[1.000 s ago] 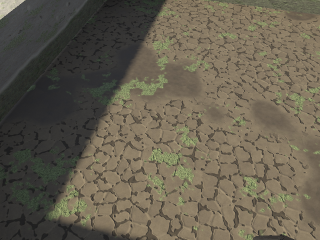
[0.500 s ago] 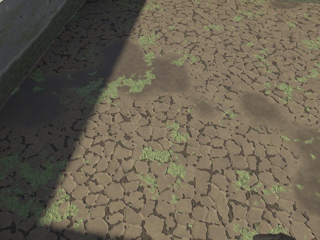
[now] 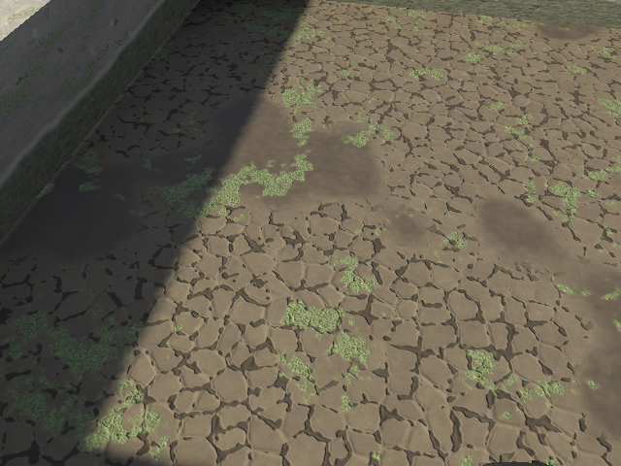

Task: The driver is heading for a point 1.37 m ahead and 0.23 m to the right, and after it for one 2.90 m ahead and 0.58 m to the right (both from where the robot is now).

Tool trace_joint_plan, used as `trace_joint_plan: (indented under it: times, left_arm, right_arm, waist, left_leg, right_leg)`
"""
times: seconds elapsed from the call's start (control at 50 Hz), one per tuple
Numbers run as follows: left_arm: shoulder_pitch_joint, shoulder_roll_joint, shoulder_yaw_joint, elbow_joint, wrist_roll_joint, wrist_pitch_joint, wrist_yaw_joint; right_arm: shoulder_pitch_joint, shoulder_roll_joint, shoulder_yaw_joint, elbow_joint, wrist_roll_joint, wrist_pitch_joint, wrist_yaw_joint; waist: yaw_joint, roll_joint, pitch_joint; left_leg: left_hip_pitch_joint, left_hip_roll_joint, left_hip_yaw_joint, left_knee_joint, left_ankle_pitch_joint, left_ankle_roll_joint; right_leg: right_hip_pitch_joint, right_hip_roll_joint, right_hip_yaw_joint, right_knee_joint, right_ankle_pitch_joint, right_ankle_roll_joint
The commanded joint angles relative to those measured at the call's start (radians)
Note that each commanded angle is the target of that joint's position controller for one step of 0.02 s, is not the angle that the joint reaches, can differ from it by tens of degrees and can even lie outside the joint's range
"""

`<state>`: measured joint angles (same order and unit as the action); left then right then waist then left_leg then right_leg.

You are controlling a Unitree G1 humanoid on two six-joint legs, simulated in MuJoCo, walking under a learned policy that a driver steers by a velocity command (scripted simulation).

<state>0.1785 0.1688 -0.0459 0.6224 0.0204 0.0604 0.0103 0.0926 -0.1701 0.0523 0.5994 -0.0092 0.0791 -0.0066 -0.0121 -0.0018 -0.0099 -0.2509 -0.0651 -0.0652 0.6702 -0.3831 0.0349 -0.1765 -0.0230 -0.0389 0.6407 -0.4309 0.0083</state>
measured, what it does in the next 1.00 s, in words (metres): stands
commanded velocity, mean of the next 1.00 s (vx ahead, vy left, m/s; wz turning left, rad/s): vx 0.50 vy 0.00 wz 0.00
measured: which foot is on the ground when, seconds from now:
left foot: down 0.00-1.00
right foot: down 0.00-1.00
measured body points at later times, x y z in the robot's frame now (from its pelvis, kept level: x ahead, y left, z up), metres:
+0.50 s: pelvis +0.00 +0.00 +0.00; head -0.01 +0.00 +0.45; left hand +0.19 +0.20 -0.09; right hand +0.20 -0.20 -0.08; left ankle -0.01 +0.10 -0.72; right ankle -0.05 -0.12 -0.72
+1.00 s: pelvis +0.00 +0.00 +0.00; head -0.01 +0.01 +0.45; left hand +0.19 +0.20 -0.09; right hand +0.20 -0.20 -0.08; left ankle -0.01 +0.10 -0.72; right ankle -0.05 -0.12 -0.72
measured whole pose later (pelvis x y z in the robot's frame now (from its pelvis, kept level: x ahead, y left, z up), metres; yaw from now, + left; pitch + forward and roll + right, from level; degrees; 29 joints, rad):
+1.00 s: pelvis +0.00 +0.00 +0.00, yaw -1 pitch -1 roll +0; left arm 0.15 0.16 -0.05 0.61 0.02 0.07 0.01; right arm 0.10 -0.16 0.06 0.60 -0.01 0.07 0.00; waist -0.02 0.00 -0.01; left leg -0.26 -0.06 -0.04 0.68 -0.40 0.04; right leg -0.19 -0.02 -0.03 0.65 -0.44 0.02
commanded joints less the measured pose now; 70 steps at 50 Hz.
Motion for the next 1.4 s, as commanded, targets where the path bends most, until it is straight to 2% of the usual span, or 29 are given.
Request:
trace_joint_plan:
  times: [0.02,0.06,0.14,0.16,0.22,0.26,0.32,0.36,0.44,0.46,0.5,0.58,0.62,0.68,0.72,0.78,0.8,0.84,0.9,0.94,1.0,1.02,1.06,1.1,1.18,1.22,1.3,1.34,1.4]
  left_arm:
    - [-0.073,0.074,0.020,-0.091,0.001,-0.016,0.003]
    - [-0.108,0.087,0.021,-0.108,-0.004,-0.003,0.003]
    - [-0.094,0.084,0.028,-0.106,0.004,0.005,0.008]
    - [-0.055,0.072,0.029,-0.089,0.004,-0.007,0.009]
    - [-0.129,0.071,0.020,-0.116,-0.002,0.008,0.003]
    - [-0.072,0.068,0.026,-0.097,0.005,0.000,0.003]
    - [-0.137,0.074,0.020,-0.120,-0.003,0.004,0.002]
    - [-0.081,0.068,0.026,-0.099,0.003,-0.004,0.004]
    - [-0.103,0.061,0.019,-0.103,0.002,-0.010,0.001]
    - [-0.143,0.069,0.017,-0.122,-0.003,0.001,0.001]
    - [-0.078,0.067,0.025,-0.097,0.003,-0.009,0.004]
    - [-0.142,0.069,0.018,-0.121,-0.003,0.000,0.002]
    - [-0.074,0.065,0.024,-0.096,0.004,-0.009,0.004]
    - [-0.137,0.068,0.018,-0.118,-0.001,-0.001,0.003]
    - [-0.074,0.064,0.024,-0.096,0.005,-0.008,0.004]
    - [-0.092,0.058,0.018,-0.099,0.004,-0.013,0.003]
    - [-0.136,0.069,0.017,-0.119,-0.001,0.000,0.002]
    - [-0.069,0.065,0.024,-0.095,0.005,-0.009,0.004]
    - [-0.135,0.068,0.018,-0.118,0.000,-0.001,0.003]
    - [-0.072,0.063,0.023,-0.095,0.005,-0.008,0.005]
    - [-0.136,0.066,0.017,-0.118,0.000,-0.001,0.003]
    - [-0.082,0.067,0.023,-0.095,0.005,-0.010,0.005]
    - [-0.131,0.063,0.016,-0.119,0.002,0.000,0.003]
    - [-0.071,0.066,0.024,-0.094,0.005,-0.010,0.005]
    - [-0.138,0.065,0.016,-0.119,0.000,0.000,0.002]
    - [-0.069,0.063,0.023,-0.094,0.006,-0.010,0.005]
    - [-0.136,0.066,0.016,-0.118,0.000,-0.001,0.003]
    - [-0.068,0.063,0.022,-0.093,0.006,-0.010,0.005]
    - [-0.134,0.065,0.016,-0.116,0.001,-0.002,0.004]
  right_arm:
    - [-0.098,-0.071,-0.021,-0.092,0.000,-0.017,-0.004]
    - [-0.128,-0.069,-0.021,-0.108,-0.012,-0.022,0.009]
    - [-0.087,-0.065,-0.022,-0.086,-0.013,-0.037,0.008]
    - [-0.056,-0.068,-0.022,-0.068,0.006,-0.034,-0.008]
    - [-0.146,-0.063,-0.017,-0.105,-0.004,-0.022,0.007]
    - [-0.057,-0.067,-0.018,-0.072,0.002,-0.026,-0.003]
    - [-0.140,-0.067,-0.017,-0.106,-0.005,-0.026,0.009]
    - [-0.053,-0.068,-0.017,-0.074,0.002,-0.029,-0.001]
    - [-0.100,-0.070,-0.017,-0.091,0.004,-0.020,-0.004]
    - [-0.131,-0.064,-0.015,-0.111,-0.007,-0.024,0.011]
    - [-0.045,-0.065,-0.016,-0.076,-0.001,-0.032,-0.001]
    - [-0.131,-0.061,-0.014,-0.113,-0.006,-0.026,0.010]
    - [-0.045,-0.062,-0.015,-0.078,0.000,-0.032,-0.001]
    - [-0.133,-0.059,-0.014,-0.113,-0.006,-0.029,0.009]
    - [-0.047,-0.062,-0.014,-0.078,0.001,-0.031,-0.002]
    - [-0.097,-0.065,-0.015,-0.094,0.005,-0.024,-0.005]
    - [-0.130,-0.060,-0.013,-0.114,-0.006,-0.026,0.010]
    - [-0.042,-0.062,-0.014,-0.079,0.000,-0.033,-0.002]
    - [-0.131,-0.058,-0.012,-0.115,-0.006,-0.030,0.009]
    - [-0.044,-0.061,-0.013,-0.080,0.001,-0.033,-0.002]
    - [-0.130,-0.057,-0.011,-0.116,-0.006,-0.030,0.009]
    - [-0.055,-0.058,-0.012,-0.087,0.001,-0.029,-0.002]
    - [-0.123,-0.058,-0.012,-0.115,-0.007,-0.031,0.010]
    - [-0.039,-0.060,-0.013,-0.081,0.001,-0.036,-0.002]
    - [-0.125,-0.056,-0.010,-0.118,-0.005,-0.029,0.010]
    - [-0.036,-0.059,-0.012,-0.081,0.000,-0.035,-0.001]
    - [-0.122,-0.056,-0.010,-0.118,-0.006,-0.029,0.009]
    - [-0.034,-0.058,-0.012,-0.082,0.000,-0.036,-0.002]
    - [-0.123,-0.055,-0.010,-0.118,-0.006,-0.033,0.009]
  waist:
    - [-0.002,0.006,-0.041]
    - [-0.020,-0.003,0.004]
    - [-0.019,-0.010,-0.112]
    - [0.004,0.000,-0.180]
    - [-0.011,0.010,-0.002]
    - [0.003,0.006,-0.134]
    - [-0.012,0.004,0.004]
    - [0.000,-0.001,-0.127]
    - [0.003,0.012,-0.027]
    - [-0.018,0.004,0.016]
    - [-0.003,-0.004,-0.136]
    - [-0.019,0.003,0.013]
    - [-0.003,0.001,-0.139]
    - [-0.017,0.005,0.002]
    - [-0.002,0.005,-0.134]
    - [0.003,0.018,-0.044]
    - [-0.018,0.006,0.012]
    - [-0.002,0.002,-0.138]
    - [-0.016,0.004,0.004]
    - [-0.002,0.004,-0.132]
    - [-0.016,0.006,0.003]
    - [-0.004,0.001,-0.105]
    - [-0.017,0.010,0.000]
    - [-0.002,0.001,-0.140]
    - [-0.018,0.006,0.013]
    - [-0.002,0.003,-0.138]
    - [-0.018,0.005,0.014]
    - [-0.003,0.002,-0.138]
    - [-0.017,0.005,0.003]
  left_leg:
    - [-0.040,0.049,-0.046,-0.112,0.266,0.027]
    - [-0.057,0.055,-0.006,-0.065,0.424,0.026]
    - [-0.013,0.059,0.002,-0.052,0.499,0.025]
    - [0.018,0.057,-0.036,-0.085,0.366,0.028]
    - [-0.057,0.067,-0.011,-0.067,0.463,0.030]
    - [-0.018,0.060,-0.043,-0.100,0.324,0.028]
    - [-0.065,0.069,-0.015,-0.075,0.437,0.030]
    - [-0.024,0.062,-0.045,-0.105,0.305,0.028]
    - [-0.058,0.066,-0.058,-0.126,0.268,0.031]
    - [-0.076,0.067,-0.013,-0.079,0.416,0.028]
    - [-0.015,0.061,-0.041,-0.106,0.295,0.028]
    - [-0.067,0.069,-0.012,-0.079,0.425,0.029]
    - [-0.011,0.062,-0.040,-0.103,0.303,0.029]
    - [-0.057,0.071,-0.012,-0.076,0.435,0.032]
    - [-0.013,0.064,-0.041,-0.103,0.308,0.030]
    - [-0.041,0.069,-0.055,-0.120,0.280,0.035]
    - [-0.067,0.071,-0.012,-0.078,0.429,0.031]
    - [-0.012,0.064,-0.040,-0.102,0.305,0.031]
    - [-0.060,0.073,-0.012,-0.075,0.436,0.033]
    - [-0.016,0.067,-0.040,-0.102,0.309,0.031]
    - [-0.062,0.074,-0.012,-0.076,0.436,0.033]
    - [-0.026,0.069,-0.045,-0.108,0.300,0.033]
    - [-0.065,0.071,-0.010,-0.075,0.431,0.032]
    - [-0.012,0.068,-0.039,-0.102,0.310,0.032]
    - [-0.072,0.074,-0.010,-0.077,0.429,0.033]
    - [-0.015,0.067,-0.038,-0.102,0.302,0.032]
    - [-0.071,0.074,-0.009,-0.076,0.429,0.033]
    - [-0.014,0.068,-0.036,-0.100,0.303,0.032]
    - [-0.063,0.075,-0.009,-0.073,0.436,0.034]
  right_leg:
    - [0.038,-0.018,0.039,-0.077,0.270,-0.031]
    - [0.010,-0.041,0.059,-0.060,0.488,-0.030]
    - [0.073,-0.035,0.043,-0.026,0.537,-0.024]
    - [0.113,-0.010,0.016,-0.037,0.319,-0.019]
    - [0.008,-0.027,0.041,-0.048,0.429,-0.019]
    - [0.087,-0.011,0.022,-0.040,0.270,-0.019]
    - [0.003,-0.030,0.048,-0.051,0.412,-0.020]
    - [0.082,-0.012,0.026,-0.044,0.254,-0.020]
    - [0.027,-0.008,0.031,-0.067,0.209,-0.022]
    - [-0.005,-0.032,0.054,-0.054,0.412,-0.020]
    - [0.083,-0.014,0.031,-0.047,0.260,-0.021]
    - [-0.007,-0.029,0.053,-0.054,0.412,-0.020]
    - [0.082,-0.012,0.030,-0.045,0.261,-0.020]
    - [-0.004,-0.029,0.052,-0.053,0.412,-0.019]
    - [0.078,-0.010,0.028,-0.043,0.254,-0.018]
    - [0.028,-0.006,0.032,-0.065,0.211,-0.020]
    - [-0.009,-0.028,0.052,-0.051,0.408,-0.018]
    - [0.079,-0.011,0.031,-0.042,0.258,-0.018]
    - [-0.006,-0.028,0.052,-0.050,0.410,-0.018]
    - [0.076,-0.009,0.029,-0.040,0.252,-0.017]
    - [-0.007,-0.027,0.052,-0.048,0.404,-0.017]
    - [0.061,-0.008,0.032,-0.046,0.238,-0.018]
    - [-0.004,-0.029,0.053,-0.048,0.414,-0.016]
    - [0.079,-0.008,0.030,-0.038,0.251,-0.017]
    - [-0.011,-0.026,0.053,-0.047,0.405,-0.016]
    - [0.078,-0.010,0.033,-0.039,0.254,-0.017]
    - [-0.012,-0.027,0.055,-0.046,0.410,-0.017]
    - [0.078,-0.010,0.034,-0.038,0.258,-0.018]
    - [-0.008,-0.026,0.055,-0.046,0.411,-0.017]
